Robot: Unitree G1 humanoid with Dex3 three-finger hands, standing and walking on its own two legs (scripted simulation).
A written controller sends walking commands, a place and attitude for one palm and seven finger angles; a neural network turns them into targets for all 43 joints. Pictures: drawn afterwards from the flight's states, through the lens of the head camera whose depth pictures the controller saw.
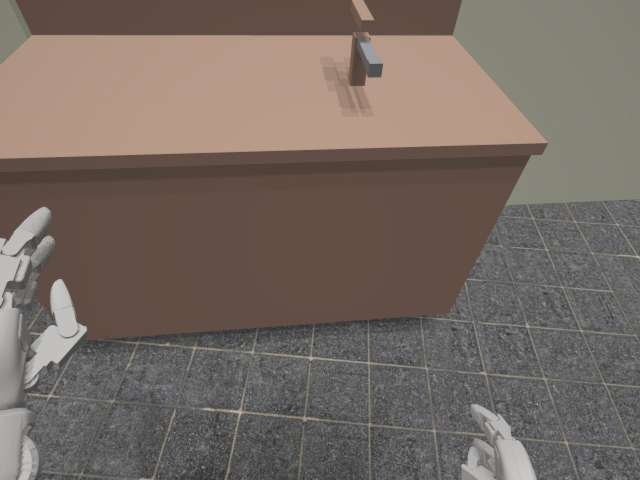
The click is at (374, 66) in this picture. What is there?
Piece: tap's lever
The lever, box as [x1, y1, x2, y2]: [366, 59, 382, 76]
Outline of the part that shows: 367,59 367,75 380,76 382,67 381,60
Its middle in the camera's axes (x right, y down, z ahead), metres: +0.11 -0.35 +0.80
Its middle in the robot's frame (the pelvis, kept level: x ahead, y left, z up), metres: +0.85 -0.05 +0.14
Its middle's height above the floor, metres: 0.91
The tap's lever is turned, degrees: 0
